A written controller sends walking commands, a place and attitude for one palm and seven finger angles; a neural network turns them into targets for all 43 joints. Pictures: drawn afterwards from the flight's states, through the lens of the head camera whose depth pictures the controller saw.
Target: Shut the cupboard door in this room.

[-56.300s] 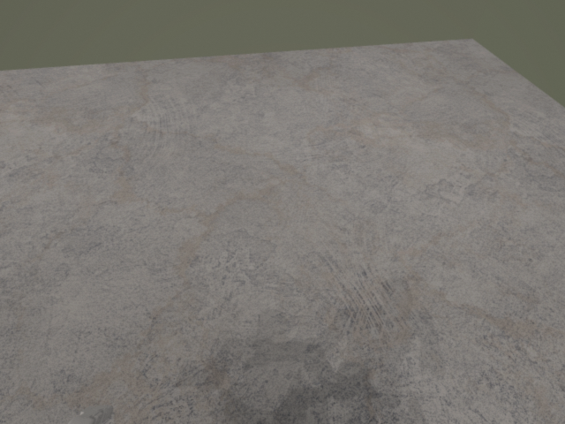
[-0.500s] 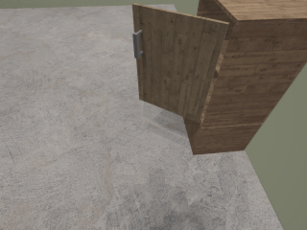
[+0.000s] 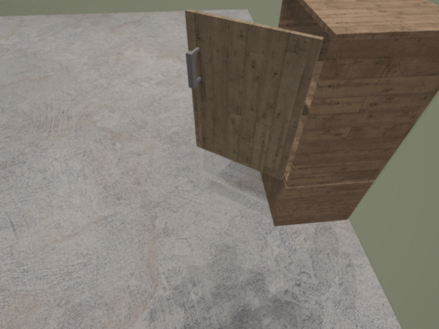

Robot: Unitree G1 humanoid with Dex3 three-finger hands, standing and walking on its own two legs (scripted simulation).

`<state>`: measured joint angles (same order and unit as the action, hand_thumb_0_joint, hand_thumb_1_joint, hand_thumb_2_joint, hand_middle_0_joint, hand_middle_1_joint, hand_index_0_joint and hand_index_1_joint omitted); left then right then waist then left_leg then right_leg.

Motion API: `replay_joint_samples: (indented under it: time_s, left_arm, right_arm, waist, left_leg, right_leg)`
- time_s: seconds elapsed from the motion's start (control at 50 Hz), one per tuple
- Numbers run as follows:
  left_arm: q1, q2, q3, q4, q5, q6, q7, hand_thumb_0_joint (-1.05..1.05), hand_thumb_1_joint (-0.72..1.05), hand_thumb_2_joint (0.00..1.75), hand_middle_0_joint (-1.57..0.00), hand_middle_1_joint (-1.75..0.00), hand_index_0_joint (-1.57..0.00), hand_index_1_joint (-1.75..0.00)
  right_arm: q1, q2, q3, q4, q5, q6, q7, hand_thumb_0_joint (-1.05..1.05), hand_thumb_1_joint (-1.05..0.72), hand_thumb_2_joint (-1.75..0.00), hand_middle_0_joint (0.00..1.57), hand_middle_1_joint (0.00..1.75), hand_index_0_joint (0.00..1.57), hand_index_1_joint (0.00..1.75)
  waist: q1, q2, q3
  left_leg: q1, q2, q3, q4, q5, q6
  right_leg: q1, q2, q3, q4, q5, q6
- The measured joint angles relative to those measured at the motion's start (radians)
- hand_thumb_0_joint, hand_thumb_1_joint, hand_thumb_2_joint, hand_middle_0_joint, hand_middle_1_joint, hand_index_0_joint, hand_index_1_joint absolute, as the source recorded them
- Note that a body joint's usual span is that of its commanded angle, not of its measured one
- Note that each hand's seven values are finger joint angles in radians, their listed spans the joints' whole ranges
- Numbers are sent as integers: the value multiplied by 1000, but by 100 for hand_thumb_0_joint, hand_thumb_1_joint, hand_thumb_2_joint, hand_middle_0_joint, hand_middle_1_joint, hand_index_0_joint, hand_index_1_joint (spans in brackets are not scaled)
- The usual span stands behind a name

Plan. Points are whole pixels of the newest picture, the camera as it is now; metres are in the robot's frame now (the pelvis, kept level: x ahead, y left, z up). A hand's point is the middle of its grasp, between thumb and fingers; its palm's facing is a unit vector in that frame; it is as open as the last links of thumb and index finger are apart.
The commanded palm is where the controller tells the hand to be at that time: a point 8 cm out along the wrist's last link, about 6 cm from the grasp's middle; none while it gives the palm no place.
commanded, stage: walk to a spot facing it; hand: left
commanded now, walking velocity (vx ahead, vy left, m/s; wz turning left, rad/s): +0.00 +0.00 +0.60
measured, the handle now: (194, 68) +0.92 +0.13 +0.01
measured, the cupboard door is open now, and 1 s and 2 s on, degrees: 55 55 55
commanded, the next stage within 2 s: turn to face it in 1.96 s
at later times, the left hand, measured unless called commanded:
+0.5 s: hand out of the picture +0.00 +0.24 -0.19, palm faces +0.28 -0.93 -0.26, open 7.4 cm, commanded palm none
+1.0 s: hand out of the picture -0.07 +0.22 -0.20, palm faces +0.59 -0.76 -0.26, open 7.4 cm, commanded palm none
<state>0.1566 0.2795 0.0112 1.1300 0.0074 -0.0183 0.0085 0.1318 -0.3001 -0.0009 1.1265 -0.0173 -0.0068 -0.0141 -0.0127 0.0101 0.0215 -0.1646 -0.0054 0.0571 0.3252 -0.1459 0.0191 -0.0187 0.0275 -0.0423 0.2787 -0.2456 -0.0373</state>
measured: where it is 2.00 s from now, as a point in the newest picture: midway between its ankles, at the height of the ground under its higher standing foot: outside the picture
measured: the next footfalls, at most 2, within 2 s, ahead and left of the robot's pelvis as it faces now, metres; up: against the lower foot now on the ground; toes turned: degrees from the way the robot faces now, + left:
right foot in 0.64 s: +0.07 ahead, -0.12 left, +0.00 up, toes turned +22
left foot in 0.90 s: -0.04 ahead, +0.14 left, +0.00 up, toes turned +38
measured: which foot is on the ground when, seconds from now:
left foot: down 0.00-0.64, up 0.66-0.88, down 0.90-1.00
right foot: down 0.00-0.34, up 0.36-0.62, down 0.64-0.90, up 0.92-1.00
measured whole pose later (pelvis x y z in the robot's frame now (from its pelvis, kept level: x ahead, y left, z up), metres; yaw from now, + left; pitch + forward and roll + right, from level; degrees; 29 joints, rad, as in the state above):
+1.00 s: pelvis +0.00 +0.01 -0.03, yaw +38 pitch +1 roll +1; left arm 0.19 0.26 0.07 0.88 0.02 0.06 0.01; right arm 0.16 -0.25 -0.06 0.87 -0.04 0.02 0.02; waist -0.02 -0.05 0.11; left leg -0.36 0.00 0.01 0.67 -0.33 0.00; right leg -0.42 -0.11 -0.07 1.03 -0.55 0.06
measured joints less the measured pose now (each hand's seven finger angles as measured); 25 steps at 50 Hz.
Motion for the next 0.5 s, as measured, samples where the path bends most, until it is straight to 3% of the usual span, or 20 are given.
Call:
replay_joint_samples:
  time_s: [0.14, 0.22, 0.26, 0.3, 0.34, 0.36, 0.42, 0.46, 0.5]
  left_arm:
    - [-3, -31, 13, -54, -1, 24, 19, 0, 90, 90, -20, -30, -20, -30]
    - [19, -55, 23, -99, 9, 32, 23, 0, 90, 90, -20, -30, -20, -30]
    - [33, -61, 28, -112, 14, 37, 22, 0, 90, 90, -20, -30, -20, -30]
    - [47, -62, 31, -123, 14, 41, 18, 0, 90, 90, -20, -30, -20, -30]
    - [64, -66, 33, -136, 10, 46, 12, 0, 90, 90, -20, -30, -20, -30]
    - [67, -68, 34, -143, 6, 52, 10, 0, 90, 90, -20, -30, -20, -30]
    - [55, -61, 44, -161, 5, 78, 13, 1, 90, 90, -20, -30, -20, -30]
    - [38, -60, 51, -174, 6, 83, 10, 1, 91, 90, -20, -30, -20, -30]
    - [21, -61, 54, -195, 5, 78, 7, 1, 91, 90, -20, -30, -20, -30]
  right_arm:
    - [39, 31, -8, -28, -2, 30, 0, 1, -90, -90, 20, 30, 20, 30]
    - [70, 68, -24, -54, -4, 63, 6, 1, -90, -90, 20, 30, 20, 30]
    - [81, 88, -29, -71, -3, 74, 12, 1, -90, -90, 20, 30, 20, 30]
    - [90, 105, -31, -93, -4, 77, 20, 1, -90, -90, 20, 30, 20, 30]
    - [105, 106, -31, -123, -9, 68, 30, 1, -90, -90, 20, 30, 20, 30]
    - [107, 105, -35, -135, -12, 60, 30, 1, -90, -90, 20, 30, 20, 30]
    - [102, 116, -37, -151, -19, 46, 23, 1, -90, -90, 20, 30, 20, 30]
    - [105, 116, -37, -159, -23, 43, 17, 1, -90, -90, 20, 30, 20, 30]
    - [105, 112, -37, -162, -25, 42, 13, 1, -90, -90, 20, 30, 20, 30]
  waist:
    - [-11, 6, 16]
    - [-11, 1, 52]
    - [-13, -17, 72]
    - [-19, -35, 89]
    - [-23, -36, 92]
    - [-26, -33, 93]
    - [-24, -39, 106]
    - [-26, -24, 103]
    - [-25, -2, 100]
  left_leg:
    - [-81, -11, -49, 131, -47, -6]
    - [-186, 6, -31, 440, -247, -26]
    - [-207, 20, -12, 507, -307, -34]
    - [-201, 34, 12, 464, -272, -38]
    - [-178, 45, 13, 353, -116, -17]
    - [-194, 37, 7, 358, -120, -4]
    - [-232, 5, -5, 382, -155, 13]
    - [-238, -6, -30, 342, -126, 8]
    - [-238, -12, -60, 293, -88, 8]
  right_leg:
    - [-50, -9, -56, 112, -67, -5]
    - [-58, -23, -109, 194, -122, -9]
    - [-59, -46, -131, 233, -149, -1]
    - [-69, -76, -155, 281, -180, 13]
    - [-112, -105, -178, 376, -225, 33]
    - [-159, -116, -169, 466, -262, 49]
    - [-302, -97, -52, 727, -339, 63]
    - [-363, -82, -13, 783, -303, 68]
    - [-389, -71, 9, 742, -278, 72]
